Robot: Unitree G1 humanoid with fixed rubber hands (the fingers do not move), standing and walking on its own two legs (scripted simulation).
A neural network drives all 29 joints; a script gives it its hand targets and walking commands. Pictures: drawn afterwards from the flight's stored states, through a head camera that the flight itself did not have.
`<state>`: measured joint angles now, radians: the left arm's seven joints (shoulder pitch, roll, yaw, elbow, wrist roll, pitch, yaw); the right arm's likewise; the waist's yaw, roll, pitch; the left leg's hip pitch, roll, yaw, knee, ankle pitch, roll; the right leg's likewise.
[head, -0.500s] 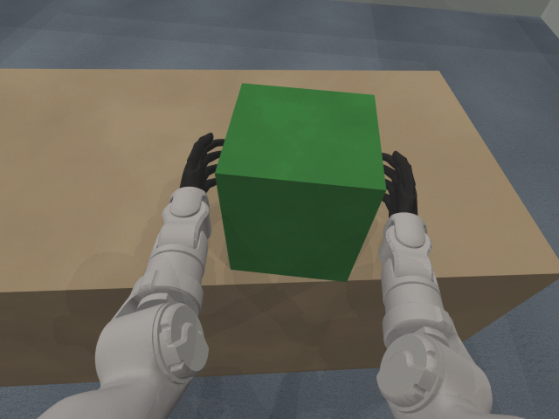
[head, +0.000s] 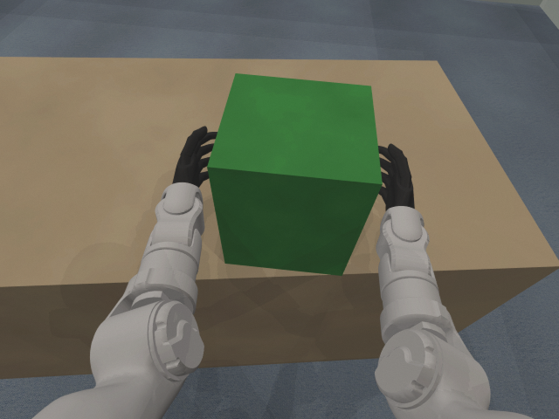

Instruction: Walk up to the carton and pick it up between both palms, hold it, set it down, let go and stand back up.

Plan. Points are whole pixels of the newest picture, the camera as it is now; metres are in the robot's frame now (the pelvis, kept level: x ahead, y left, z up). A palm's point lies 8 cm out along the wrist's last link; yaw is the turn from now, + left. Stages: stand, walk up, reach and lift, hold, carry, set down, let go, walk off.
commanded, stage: set down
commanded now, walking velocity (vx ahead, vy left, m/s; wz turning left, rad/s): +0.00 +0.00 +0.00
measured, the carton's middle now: (292, 181) +0.49 -0.04 +0.04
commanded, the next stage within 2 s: none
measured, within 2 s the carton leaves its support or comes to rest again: neither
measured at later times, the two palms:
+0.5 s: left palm (172, 179) +0.47 +0.14 +0.07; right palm (418, 197) +0.42 -0.23 +0.07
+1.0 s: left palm (154, 146) +0.47 +0.15 +0.14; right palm (453, 170) +0.41 -0.25 +0.13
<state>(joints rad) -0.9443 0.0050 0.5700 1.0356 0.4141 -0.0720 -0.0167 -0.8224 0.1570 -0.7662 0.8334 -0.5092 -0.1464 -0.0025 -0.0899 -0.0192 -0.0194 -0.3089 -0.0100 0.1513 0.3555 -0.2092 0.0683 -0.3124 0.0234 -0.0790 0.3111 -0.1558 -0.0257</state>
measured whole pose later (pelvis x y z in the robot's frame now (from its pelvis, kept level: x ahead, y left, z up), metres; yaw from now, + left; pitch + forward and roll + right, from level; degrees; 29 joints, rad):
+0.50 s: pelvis -0.01 -0.01 -0.02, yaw -1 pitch +22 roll -2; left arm -1.12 0.31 0.01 1.51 -0.14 -0.25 0.03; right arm -0.98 -0.15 -0.20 1.28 0.12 -0.21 -0.13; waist -0.12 0.02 -0.24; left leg -0.71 0.02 0.07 0.59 -0.27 0.04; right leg -0.68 0.05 -0.10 0.49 -0.19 -0.05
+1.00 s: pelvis -0.04 -0.02 -0.02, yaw +0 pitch +22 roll -1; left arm -1.31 0.42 -0.21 1.53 -0.39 -0.11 -0.02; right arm -1.16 -0.25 -0.07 1.26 0.29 -0.01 -0.10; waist -0.15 0.01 -0.26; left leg -0.75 0.00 0.06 0.58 -0.22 0.04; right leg -0.75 0.03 -0.10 0.52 -0.16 -0.06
